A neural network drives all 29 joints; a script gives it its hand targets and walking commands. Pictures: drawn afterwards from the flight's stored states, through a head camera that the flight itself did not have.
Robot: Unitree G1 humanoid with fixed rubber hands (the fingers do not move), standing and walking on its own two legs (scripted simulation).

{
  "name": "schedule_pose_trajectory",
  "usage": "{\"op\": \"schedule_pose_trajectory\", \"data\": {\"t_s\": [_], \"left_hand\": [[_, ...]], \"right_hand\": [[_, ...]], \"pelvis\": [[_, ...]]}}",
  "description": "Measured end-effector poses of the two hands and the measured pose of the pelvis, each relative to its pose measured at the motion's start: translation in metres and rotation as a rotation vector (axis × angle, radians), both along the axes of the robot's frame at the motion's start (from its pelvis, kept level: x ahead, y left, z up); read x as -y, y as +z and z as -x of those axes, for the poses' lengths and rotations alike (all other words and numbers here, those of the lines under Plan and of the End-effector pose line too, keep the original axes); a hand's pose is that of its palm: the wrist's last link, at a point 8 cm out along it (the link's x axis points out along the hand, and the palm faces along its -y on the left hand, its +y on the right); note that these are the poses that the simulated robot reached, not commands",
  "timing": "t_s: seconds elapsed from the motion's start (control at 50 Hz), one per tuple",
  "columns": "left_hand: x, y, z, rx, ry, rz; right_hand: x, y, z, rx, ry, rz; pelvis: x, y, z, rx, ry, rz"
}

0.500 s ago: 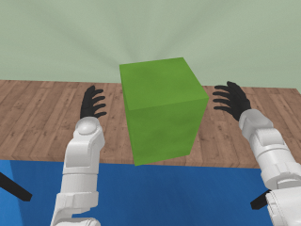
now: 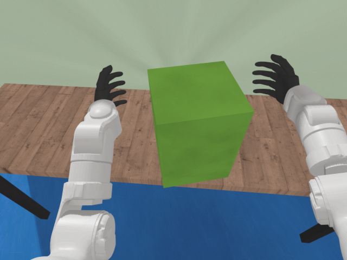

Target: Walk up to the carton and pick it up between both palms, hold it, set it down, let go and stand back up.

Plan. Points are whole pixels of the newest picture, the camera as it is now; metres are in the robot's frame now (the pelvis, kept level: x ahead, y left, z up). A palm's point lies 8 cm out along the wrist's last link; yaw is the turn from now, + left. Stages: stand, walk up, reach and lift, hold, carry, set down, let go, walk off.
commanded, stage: reach and lift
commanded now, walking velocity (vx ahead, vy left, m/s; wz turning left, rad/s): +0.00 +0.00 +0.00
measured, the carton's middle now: (191, 128) +0.46 +0.00 +0.02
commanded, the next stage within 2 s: none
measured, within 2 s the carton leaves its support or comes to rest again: neither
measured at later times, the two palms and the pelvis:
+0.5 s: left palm (104, 86) +0.41 +0.19 +0.19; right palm (277, 69) +0.50 -0.18 +0.20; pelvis +0.00 +0.00 +0.00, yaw +2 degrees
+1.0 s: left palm (123, 117) +0.41 +0.17 +0.10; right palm (253, 105) +0.48 -0.15 +0.10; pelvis +0.00 +0.00 +0.00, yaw +1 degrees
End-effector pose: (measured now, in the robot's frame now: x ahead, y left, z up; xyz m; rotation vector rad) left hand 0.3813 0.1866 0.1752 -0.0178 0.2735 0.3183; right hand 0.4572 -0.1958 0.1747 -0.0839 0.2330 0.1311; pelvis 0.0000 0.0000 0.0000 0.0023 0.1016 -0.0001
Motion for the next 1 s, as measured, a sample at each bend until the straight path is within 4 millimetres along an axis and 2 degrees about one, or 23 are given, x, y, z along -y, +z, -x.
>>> {"op": "schedule_pose_trajectory", "data": {"t_s": [0.34,0.44,0.52,0.64,0.7,0.82,1.0], "left_hand": [[-0.007,0.029,-0.028,0.017,0.008,-0.016],[-0.008,0.027,-0.033,0.009,0.011,-0.02],[-0.008,0.011,-0.033,-0.009,0.008,-0.017],[-0.006,-0.032,-0.026,-0.037,0.009,-0.005],[-0.005,-0.048,-0.023,-0.029,0.018,-0.011],[0.001,-0.06,-0.025,-0.008,0.017,-0.035],[0.015,-0.074,-0.032,-0.002,-0.017,-0.045]], "right_hand": [[-0.014,0.033,-0.033,0.01,-0.002,-0.039],[-0.017,0.033,-0.038,-0.001,-0.008,-0.041],[-0.02,0.018,-0.038,-0.021,-0.011,-0.034],[-0.024,-0.023,-0.03,-0.038,-0.007,-0.018],[-0.028,-0.042,-0.027,-0.028,0.0,-0.014],[-0.038,-0.064,-0.025,-0.022,0.016,-0.014],[-0.046,-0.075,-0.025,-0.02,0.014,0.002]], "pelvis": [[-0.002,-0.001,-0.001,-0.062,0.018,0.005],[-0.002,-0.001,-0.001,-0.063,0.027,0.006],[-0.001,0.0,-0.002,-0.055,0.035,0.005],[-0.001,0.0,-0.003,-0.057,0.039,0.003],[-0.001,-0.001,-0.002,-0.074,0.038,0.003],[0.0,-0.002,-0.002,-0.114,0.027,0.002],[0.004,-0.002,-0.002,-0.13,0.009,-0.003]]}}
